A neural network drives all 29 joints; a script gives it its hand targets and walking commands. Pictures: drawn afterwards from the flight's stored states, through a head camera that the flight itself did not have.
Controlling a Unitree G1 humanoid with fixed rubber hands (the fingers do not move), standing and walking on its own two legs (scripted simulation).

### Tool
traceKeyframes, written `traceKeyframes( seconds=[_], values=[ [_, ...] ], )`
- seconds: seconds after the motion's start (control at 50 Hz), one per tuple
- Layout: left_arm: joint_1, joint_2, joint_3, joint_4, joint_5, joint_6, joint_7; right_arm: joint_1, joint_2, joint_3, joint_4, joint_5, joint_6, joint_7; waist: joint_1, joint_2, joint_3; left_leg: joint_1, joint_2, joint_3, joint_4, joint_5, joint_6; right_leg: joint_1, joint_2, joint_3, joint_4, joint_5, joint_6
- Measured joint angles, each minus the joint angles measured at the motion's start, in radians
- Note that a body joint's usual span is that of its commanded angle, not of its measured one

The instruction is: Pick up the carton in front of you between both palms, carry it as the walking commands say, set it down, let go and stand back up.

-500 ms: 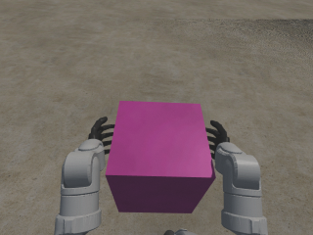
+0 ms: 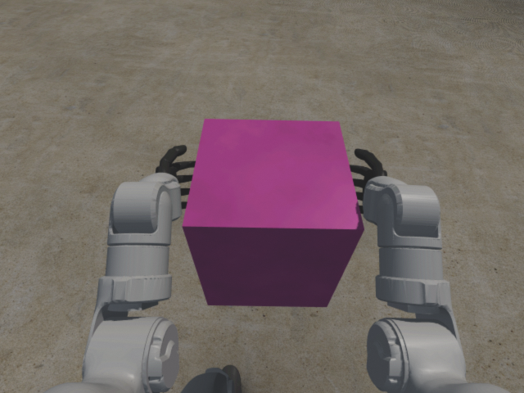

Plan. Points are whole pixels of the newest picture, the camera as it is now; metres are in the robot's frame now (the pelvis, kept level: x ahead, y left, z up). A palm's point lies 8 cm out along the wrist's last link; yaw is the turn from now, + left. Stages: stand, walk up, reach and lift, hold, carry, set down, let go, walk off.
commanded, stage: carry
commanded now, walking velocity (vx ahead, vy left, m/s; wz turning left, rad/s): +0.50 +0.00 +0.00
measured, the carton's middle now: (269, 218) +0.37 +0.00 +0.05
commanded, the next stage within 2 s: none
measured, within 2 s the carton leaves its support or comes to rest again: neither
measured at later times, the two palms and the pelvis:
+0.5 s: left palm (203, 100) +0.62 +0.14 +0.10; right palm (350, 103) +0.62 -0.16 +0.10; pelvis +0.35 -0.01 +0.00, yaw +1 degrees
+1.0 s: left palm (203, 74) +0.73 +0.16 +0.10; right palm (335, 76) +0.74 -0.14 +0.10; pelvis +0.47 +0.00 +0.00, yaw +2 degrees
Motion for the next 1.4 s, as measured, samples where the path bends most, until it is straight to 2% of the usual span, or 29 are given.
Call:
traceKeyframes(
  seconds=[0.04,0.06,0.1,0.12,0.16,0.24,0.34,0.42,0.46,0.48,0.5,0.54,0.58,0.62,0.66,0.7,0.72,0.92,1.1,1.4],
  values=[
    [0.025,0.001,0.007,-0.020,0.002,0.009,-0.002,0.012,0.018,0.002,0.004,-0.010,-0.005,0.001,-0.012,-0.007,-0.001,0.095,-0.026,0.034,-0.076,0.008,0.013,0.000,-0.022,-0.010,0.147,-0.062,0.016],
    [0.036,0.004,0.011,-0.024,0.001,0.007,-0.005,0.025,0.033,0.005,0.003,-0.020,-0.015,0.002,-0.023,-0.029,0.005,0.097,-0.039,0.045,-0.033,-0.036,0.027,-0.050,-0.043,0.004,0.297,-0.039,0.020],
    [0.072,0.002,0.018,-0.041,0.002,0.008,-0.012,0.062,0.058,0.012,-0.010,-0.038,-0.023,0.003,-0.040,-0.032,0.025,0.116,-0.040,0.046,0.013,-0.123,0.047,-0.192,-0.026,0.070,0.622,-0.029,0.023],
    [0.096,-0.007,0.019,-0.058,0.006,0.011,-0.014,0.092,0.069,0.013,-0.031,-0.042,-0.022,0.003,-0.044,-0.026,0.036,0.139,-0.039,0.042,0.002,-0.143,0.049,-0.259,-0.018,0.084,0.731,-0.014,0.019],
    [0.149,-0.038,0.016,-0.113,0.019,0.015,-0.014,0.161,0.089,0.009,-0.099,-0.043,-0.019,0.004,-0.048,-0.014,0.056,0.197,-0.034,0.034,-0.049,-0.149,0.034,-0.372,-0.023,0.085,0.802,0.040,0.019],
    [0.265,-0.105,0.000,-0.270,0.039,-0.006,-0.016,0.292,0.136,-0.005,-0.270,-0.041,-0.039,0.011,-0.049,-0.001,0.078,0.313,-0.028,0.021,-0.161,-0.171,0.038,-0.530,-0.060,0.074,0.671,0.107,0.040],
    [0.408,-0.146,-0.053,-0.455,0.055,-0.040,-0.024,0.412,0.157,0.027,-0.433,-0.037,-0.069,0.040,-0.044,-0.002,0.061,0.455,-0.017,0.002,-0.247,-0.226,0.014,-0.613,-0.077,0.043,0.425,0.224,0.058],
    [0.468,-0.129,-0.089,-0.519,0.055,-0.024,-0.025,0.455,0.145,0.074,-0.476,-0.043,-0.056,0.048,-0.032,-0.007,0.016,0.567,-0.011,0.003,-0.258,-0.309,-0.014,-0.567,-0.050,-0.026,0.179,0.410,0.064],
    [0.488,-0.125,-0.100,-0.524,0.056,-0.008,-0.025,0.479,0.141,0.088,-0.483,-0.050,-0.041,0.052,-0.031,-0.011,-0.009,0.605,-0.008,0.013,-0.191,-0.378,-0.033,-0.483,-0.032,-0.074,0.039,0.529,0.064],
    [0.493,-0.125,-0.105,-0.519,0.057,0.001,-0.026,0.489,0.138,0.091,-0.483,-0.053,-0.033,0.053,-0.031,-0.013,-0.023,0.610,-0.006,0.022,-0.127,-0.417,-0.047,-0.432,-0.031,-0.094,-0.004,0.542,0.038],
    [0.492,-0.125,-0.110,-0.502,0.060,0.003,-0.026,0.490,0.137,0.086,-0.475,-0.055,-0.025,0.054,-0.026,0.005,-0.033,0.584,0.014,0.023,-0.030,-0.422,-0.062,-0.411,-0.022,-0.106,0.005,0.469,-0.010],
    [0.475,-0.127,-0.107,-0.460,0.064,0.008,-0.028,0.482,0.135,0.073,-0.452,-0.061,-0.011,0.054,-0.017,0.033,-0.033,0.489,0.017,-0.027,0.183,-0.473,-0.090,-0.397,-0.013,-0.115,0.042,0.369,-0.056],
    [0.473,-0.128,-0.099,-0.433,0.065,0.016,-0.031,0.488,0.139,0.072,-0.435,-0.070,-0.002,0.054,-0.013,0.035,-0.029,0.415,0.001,-0.056,0.241,-0.522,-0.092,-0.369,-0.021,-0.111,0.028,0.367,-0.036],
    [0.482,-0.127,-0.094,-0.424,0.063,0.020,-0.035,0.496,0.137,0.084,-0.426,-0.075,0.003,0.052,-0.011,0.030,-0.027,0.383,0.002,-0.056,0.129,-0.524,-0.088,-0.339,-0.025,-0.106,0.004,0.350,-0.041],
    [0.491,-0.125,-0.092,-0.425,0.061,0.017,-0.037,0.499,0.136,0.093,-0.422,-0.078,0.002,0.051,-0.009,0.026,-0.026,0.366,0.010,-0.044,0.001,-0.443,-0.083,-0.314,-0.027,-0.103,-0.005,0.334,-0.043],
    [0.508,-0.122,-0.093,-0.430,0.059,0.013,-0.040,0.506,0.136,0.105,-0.421,-0.081,0.001,0.050,-0.006,0.028,-0.038,0.376,0.025,-0.035,-0.065,-0.289,-0.075,-0.293,-0.024,-0.096,0.005,0.310,-0.038],
    [0.514,-0.121,-0.094,-0.431,0.058,0.012,-0.041,0.511,0.135,0.110,-0.423,-0.082,0.002,0.050,-0.007,0.031,-0.051,0.388,0.032,-0.031,-0.078,-0.255,-0.073,-0.285,-0.022,-0.096,0.014,0.294,-0.034],
    [0.504,-0.122,-0.085,-0.386,0.072,0.022,-0.046,0.501,0.136,0.101,-0.369,-0.085,0.005,0.050,-0.021,0.001,-0.140,0.422,0.018,-0.017,-0.036,-0.363,-0.065,-0.294,-0.049,-0.078,0.141,0.164,-0.002],
    [0.518,-0.120,-0.092,-0.394,0.074,0.011,-0.047,0.516,0.134,0.110,-0.371,-0.081,-0.012,0.050,-0.022,0.000,-0.112,0.415,0.014,-0.004,0.004,-0.399,-0.054,-0.308,-0.061,-0.065,0.194,0.126,0.008],
    [0.545,-0.117,-0.099,-0.250,0.115,-0.149,-0.074,0.539,0.131,0.119,-0.224,-0.121,-0.172,0.075,-0.026,0.001,-0.095,0.423,0.009,0.004,-0.007,-0.373,-0.045,-0.296,-0.067,-0.061,0.172,0.162,0.010]
  ],
)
